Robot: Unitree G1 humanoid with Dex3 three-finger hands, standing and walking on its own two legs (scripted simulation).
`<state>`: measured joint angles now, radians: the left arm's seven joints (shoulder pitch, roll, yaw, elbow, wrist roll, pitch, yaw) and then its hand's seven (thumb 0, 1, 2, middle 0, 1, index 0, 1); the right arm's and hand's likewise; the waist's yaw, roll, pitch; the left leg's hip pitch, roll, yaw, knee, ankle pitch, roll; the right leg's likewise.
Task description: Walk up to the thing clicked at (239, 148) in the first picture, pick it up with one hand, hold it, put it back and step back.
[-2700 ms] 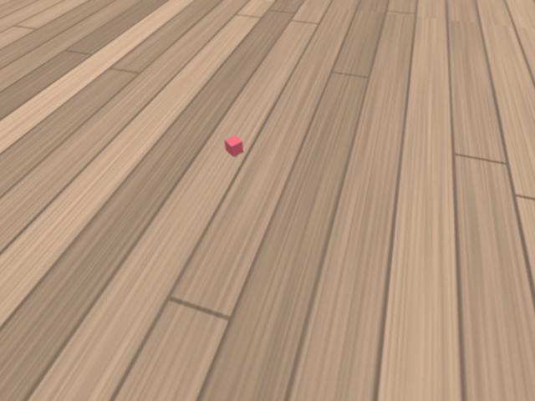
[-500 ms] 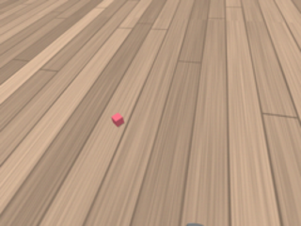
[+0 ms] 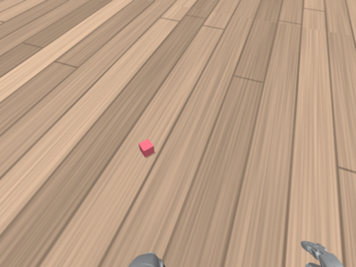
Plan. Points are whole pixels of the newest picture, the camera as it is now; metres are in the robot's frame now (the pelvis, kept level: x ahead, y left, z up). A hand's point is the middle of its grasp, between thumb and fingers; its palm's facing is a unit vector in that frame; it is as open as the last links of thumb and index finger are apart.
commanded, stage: walk up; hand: left
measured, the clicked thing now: (146, 148) +0.88 +0.24 -0.71
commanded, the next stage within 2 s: none
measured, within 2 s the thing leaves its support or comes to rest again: neither
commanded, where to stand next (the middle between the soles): +0.48 +0.01 m, yaw -2 degrees
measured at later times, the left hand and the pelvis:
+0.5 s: hand (93, 211) +0.26 +0.25 -0.10, palm faces -0.05 -0.89 -0.44, open 7.4 cm; pelvis +0.17 -0.03 +0.01, yaw -2 degrees
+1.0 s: hand (89, 175) +0.38 +0.30 -0.13, palm faces -0.09 -0.93 -0.36, open 7.4 cm; pelvis +0.31 +0.02 +0.01, yaw -2 degrees
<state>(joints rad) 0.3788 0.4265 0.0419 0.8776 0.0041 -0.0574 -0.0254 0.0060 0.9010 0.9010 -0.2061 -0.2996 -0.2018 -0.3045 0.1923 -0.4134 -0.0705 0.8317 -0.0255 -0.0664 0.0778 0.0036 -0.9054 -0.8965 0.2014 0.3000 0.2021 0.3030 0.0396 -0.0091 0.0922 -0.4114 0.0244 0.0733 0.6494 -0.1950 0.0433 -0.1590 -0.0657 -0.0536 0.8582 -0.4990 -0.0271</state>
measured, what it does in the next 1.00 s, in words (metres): walks ahead: right foot, then left foot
